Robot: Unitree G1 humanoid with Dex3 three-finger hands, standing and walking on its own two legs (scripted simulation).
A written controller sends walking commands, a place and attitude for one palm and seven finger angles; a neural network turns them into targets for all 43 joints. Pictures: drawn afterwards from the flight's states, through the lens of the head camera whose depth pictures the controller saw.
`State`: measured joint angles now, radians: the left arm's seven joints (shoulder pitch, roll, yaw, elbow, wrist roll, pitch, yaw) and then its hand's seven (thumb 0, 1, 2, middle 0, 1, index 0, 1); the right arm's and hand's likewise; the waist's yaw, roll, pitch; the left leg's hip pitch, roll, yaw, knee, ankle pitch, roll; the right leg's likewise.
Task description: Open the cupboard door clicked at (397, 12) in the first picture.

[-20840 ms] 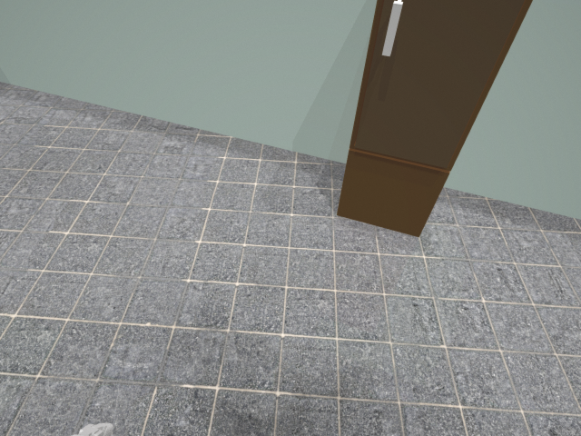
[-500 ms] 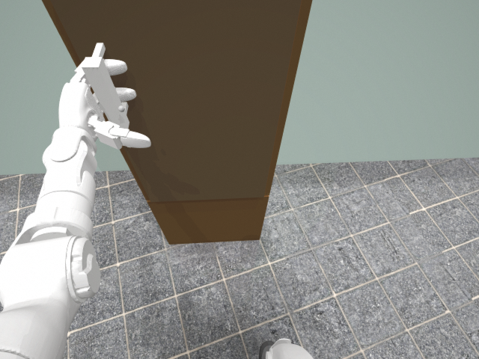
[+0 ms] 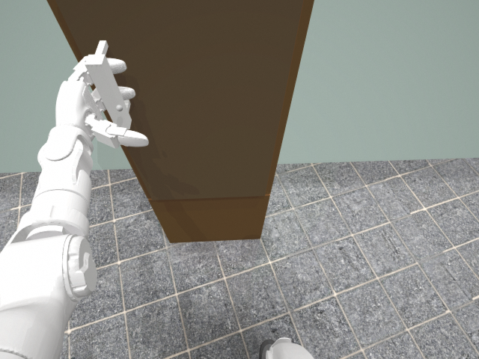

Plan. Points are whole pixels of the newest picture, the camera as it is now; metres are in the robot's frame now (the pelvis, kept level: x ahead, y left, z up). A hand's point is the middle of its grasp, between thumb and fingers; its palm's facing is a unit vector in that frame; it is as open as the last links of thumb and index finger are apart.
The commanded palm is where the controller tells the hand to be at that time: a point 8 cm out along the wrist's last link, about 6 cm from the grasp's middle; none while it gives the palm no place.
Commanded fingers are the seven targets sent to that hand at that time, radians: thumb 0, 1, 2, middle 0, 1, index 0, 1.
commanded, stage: close the thumb around the handle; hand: left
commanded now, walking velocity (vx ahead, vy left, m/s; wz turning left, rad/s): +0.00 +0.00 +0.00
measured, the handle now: (113, 87) +0.54 +0.19 +0.13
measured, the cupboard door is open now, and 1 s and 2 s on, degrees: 0 3 44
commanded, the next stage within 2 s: pull the door open along its arc in 0.60 s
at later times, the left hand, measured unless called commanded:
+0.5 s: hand (118, 109) +0.48 +0.18 +0.13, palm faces -0.01 -1.00 -0.02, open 6.1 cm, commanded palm +0.46 +0.22 +0.13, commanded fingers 0.00 0.90 0.90 -0.40 -1.35 -0.40 -1.35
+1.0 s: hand (120, 118) +0.47 +0.17 +0.13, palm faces -0.02 -1.00 -0.01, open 6.2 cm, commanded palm +0.40 +0.22 +0.13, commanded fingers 0.00 0.90 0.90 -0.40 -1.35 -0.40 -1.35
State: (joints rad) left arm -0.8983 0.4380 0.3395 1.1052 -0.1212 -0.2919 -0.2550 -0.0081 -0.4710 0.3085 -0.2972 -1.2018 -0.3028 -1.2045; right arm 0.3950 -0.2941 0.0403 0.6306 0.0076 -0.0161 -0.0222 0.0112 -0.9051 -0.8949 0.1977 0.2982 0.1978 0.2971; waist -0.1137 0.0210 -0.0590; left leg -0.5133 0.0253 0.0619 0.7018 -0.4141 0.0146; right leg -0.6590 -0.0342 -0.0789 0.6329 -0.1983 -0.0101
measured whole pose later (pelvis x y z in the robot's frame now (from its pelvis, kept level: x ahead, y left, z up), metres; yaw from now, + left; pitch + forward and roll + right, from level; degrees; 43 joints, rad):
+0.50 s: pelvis +0.00 +0.00 +0.00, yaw +0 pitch +12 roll -1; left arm -0.86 0.41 0.34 1.07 -0.12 -0.29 -0.24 0.01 0.66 0.79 -0.37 -1.32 -0.37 -1.32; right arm 0.40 -0.29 0.04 0.63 0.00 -0.01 -0.02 0.01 -0.90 -0.89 0.20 0.30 0.20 0.30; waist -0.11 0.03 -0.07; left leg -0.49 0.02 0.07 0.69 -0.42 0.02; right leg -0.64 -0.03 -0.07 0.62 -0.20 -0.01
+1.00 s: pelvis +0.01 +0.00 +0.00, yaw -1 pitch +12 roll +0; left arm -0.70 0.37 0.33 0.88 -0.17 -0.25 -0.24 0.01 0.70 0.76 -0.34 -1.34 -0.30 -1.33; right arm 0.39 -0.29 0.03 0.60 0.02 0.00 -0.01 0.01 -0.91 -0.89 0.20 0.30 0.20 0.30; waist -0.09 0.03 -0.08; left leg -0.45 0.03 0.09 0.66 -0.41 0.02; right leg -0.61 -0.02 -0.05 0.61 -0.20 -0.01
